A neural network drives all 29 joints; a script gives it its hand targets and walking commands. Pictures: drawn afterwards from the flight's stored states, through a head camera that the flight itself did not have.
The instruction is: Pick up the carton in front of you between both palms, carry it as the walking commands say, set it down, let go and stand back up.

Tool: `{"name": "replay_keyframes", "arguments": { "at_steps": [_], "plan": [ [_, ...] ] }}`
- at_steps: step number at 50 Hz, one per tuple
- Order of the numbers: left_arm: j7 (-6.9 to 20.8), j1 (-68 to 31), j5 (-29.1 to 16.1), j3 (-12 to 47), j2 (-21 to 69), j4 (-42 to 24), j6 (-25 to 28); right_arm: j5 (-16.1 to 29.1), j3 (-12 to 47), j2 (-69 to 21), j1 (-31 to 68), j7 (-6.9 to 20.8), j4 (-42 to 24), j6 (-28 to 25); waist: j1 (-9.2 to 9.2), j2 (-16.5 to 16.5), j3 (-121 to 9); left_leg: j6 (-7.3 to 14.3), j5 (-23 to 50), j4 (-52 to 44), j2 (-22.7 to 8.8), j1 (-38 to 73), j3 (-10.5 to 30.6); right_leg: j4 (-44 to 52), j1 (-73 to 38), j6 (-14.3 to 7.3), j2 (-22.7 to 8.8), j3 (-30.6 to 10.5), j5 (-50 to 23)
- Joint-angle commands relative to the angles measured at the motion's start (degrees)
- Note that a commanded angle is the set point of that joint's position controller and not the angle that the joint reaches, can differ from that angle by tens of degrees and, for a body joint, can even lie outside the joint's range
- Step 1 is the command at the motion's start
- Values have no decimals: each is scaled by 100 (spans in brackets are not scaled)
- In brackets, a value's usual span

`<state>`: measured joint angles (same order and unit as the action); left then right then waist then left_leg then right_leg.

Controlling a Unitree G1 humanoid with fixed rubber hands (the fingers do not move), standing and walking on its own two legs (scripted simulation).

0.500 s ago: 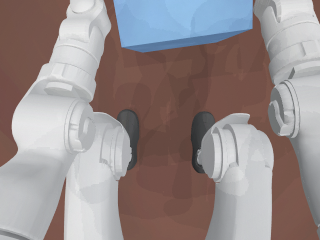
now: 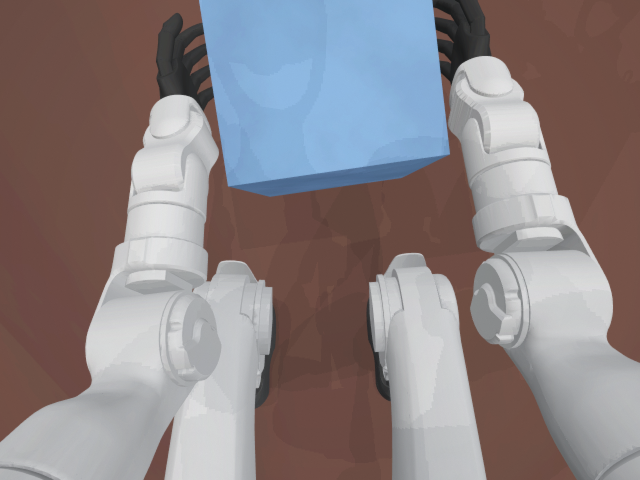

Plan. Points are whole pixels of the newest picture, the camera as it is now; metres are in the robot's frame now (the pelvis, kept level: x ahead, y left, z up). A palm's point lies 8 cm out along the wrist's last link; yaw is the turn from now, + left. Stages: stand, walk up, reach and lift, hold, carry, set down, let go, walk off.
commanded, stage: reach and lift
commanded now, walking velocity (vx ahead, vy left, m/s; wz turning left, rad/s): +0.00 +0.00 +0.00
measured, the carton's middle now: (325, 100) +0.52 -0.03 -0.16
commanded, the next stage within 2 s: none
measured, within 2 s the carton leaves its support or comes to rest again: neither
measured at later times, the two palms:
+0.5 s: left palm (83, 58) +0.48 +0.13 +0.07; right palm (544, 21) +0.48 -0.17 +0.07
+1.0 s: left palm out of the picture +0.44 +0.13 +0.24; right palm out of the picture +0.43 -0.17 +0.23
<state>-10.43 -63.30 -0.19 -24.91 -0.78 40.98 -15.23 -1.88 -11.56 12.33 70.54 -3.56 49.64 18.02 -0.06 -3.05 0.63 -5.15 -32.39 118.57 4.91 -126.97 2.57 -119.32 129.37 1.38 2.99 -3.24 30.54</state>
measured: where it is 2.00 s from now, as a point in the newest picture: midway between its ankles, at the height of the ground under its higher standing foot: (322, 366)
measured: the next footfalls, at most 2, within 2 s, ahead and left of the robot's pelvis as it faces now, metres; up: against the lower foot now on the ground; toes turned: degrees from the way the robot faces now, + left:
none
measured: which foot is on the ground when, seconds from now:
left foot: down 0.00-1.00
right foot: down 0.00-1.00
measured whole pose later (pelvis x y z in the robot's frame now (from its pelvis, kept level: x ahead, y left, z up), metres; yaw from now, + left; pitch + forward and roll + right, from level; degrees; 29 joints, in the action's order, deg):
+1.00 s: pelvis +0.06 +0.00 +0.26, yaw -3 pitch +27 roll +1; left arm -3.8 -31.9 11.4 -23.7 8.2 32.2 -19.9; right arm -13.1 -20.6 -4.7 33.5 -0.7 34.4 21.1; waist -0.3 -0.9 -13.0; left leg -1.7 -26.2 68.3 2.9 -69.1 4.0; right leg -68.2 70.5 0.9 2.2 -3.5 24.7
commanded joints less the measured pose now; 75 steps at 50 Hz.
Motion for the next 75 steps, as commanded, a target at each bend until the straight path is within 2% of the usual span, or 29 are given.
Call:
{"name": "replay_keyframes", "arguments": {
  "at_steps": [1, 3, 5, 8, 12, 15, 18, 23, 27, 33, 41, 56, 68, 75],
  "plan": [
    [1649, -4348, -124, 2661, 5626, -322, -165, 322, 1846, -6631, 2994, 1555, -436, 31, -131, 795, -6240, 352, 773, -1417, 579, 2615, -967, 1627, -4008, -48, 517, 705, -1012],
    [1662, -4147, 255, 2186, 5578, 53, -253, 78, 1483, -6588, 2976, 1640, -130, 95, -261, 801, -5703, 397, 450, -1684, 559, 2630, -909, 1917, -3659, -66, 534, 671, -458],
    [1689, -4045, 528, 1843, 5561, 235, -314, -154, 1166, -6511, 3001, 1704, 36, 136, -302, 816, -5554, 420, 360, -1911, 556, 2728, -855, 2163, -3606, -85, 554, 637, -200],
    [1768, -4050, 628, 1771, 5733, 252, -367, -411, 843, -6493, 2940, 1736, 147, 157, -134, 736, -5771, 397, 402, -2183, 569, 2941, -812, 2436, -3893, -121, 572, 635, -271],
    [1894, -3956, 558, 1987, 6037, 181, -450, -581, 705, -6564, 2772, 1742, 65, 192, 100, 512, -6211, 336, 494, -2533, 593, 3328, -797, 2716, -4353, -162, 572, 679, -539],
    [1957, -3775, 447, 2287, 6291, 20, -518, -512, 902, -6749, 2617, 1771, -183, 240, 161, 382, -6625, 301, 714, -2765, 598, 3747, -792, 2894, -4734, -158, 577, 718, -800],
    [1984, -3529, 301, 2652, 6479, -222, -569, -328, 1264, -6959, 2442, 1802, -540, 289, 147, 321, -7003, 274, 1014, -2969, 598, 4170, -775, 3046, -5142, -124, 586, 730, -1134],
    [1996, -3016, 74, 3185, 6656, -551, -619, -11, 1892, -7282, 2064, 1813, -1032, 357, 73, 385, -7216, 261, 1386, -3308, 590, 4730, -699, 3341, -5770, -47, 616, 686, -1557],
    [2010, -2539, 17, 3389, 6724, -596, -628, 90, 2168, -7465, 1686, 1778, -1182, 381, 32, 488, -6949, 272, 1459, -3634, 594, 5042, -617, 3675, -6183, -12, 632, 607, -1637],
    [2052, -1819, 92, 3413, 6782, -469, -589, -4, 2197, -7660, 1013, 1689, -1145, 348, 31, 557, -6228, 310, 1384, -4231, 593, 5471, -480, 4302, -6772, -8, 628, 450, -1577],
    [2098, -962, 259, 3403, 6827, -389, -501, -188, 2117, -7774, 192, 1607, -1150, 237, 37, 451, -5443, 362, 1452, -5117, 542, 6330, -294, 5183, -7649, -65, 603, 256, -1640],
    [2196, 700, 399, 3807, 6891, -712, -559, -210, 2579, -7875, -1304, 1616, -1709, 266, -1, 349, -4213, 454, 2236, -6951, 326, 8649, 63, 6957, -9712, -142, 468, -43, -2385],
    [2313, 1840, 364, 4145, 6778, -1228, -1109, -103, 2919, -7773, -2390, 1649, -2381, 794, 33, 335, -2928, 482, 3169, -8514, 153, 10670, 203, 8526, -11443, -125, 305, -121, -3195],
    [2375, 2181, 307, 4232, 6717, -1625, -1606, -27, 3025, -7689, -2699, 1715, -2861, 1320, 40, 258, -1976, 491, 3088, -9335, 44, 11522, 242, 9322, -12161, -116, 249, -89, -2974]
  ]
}}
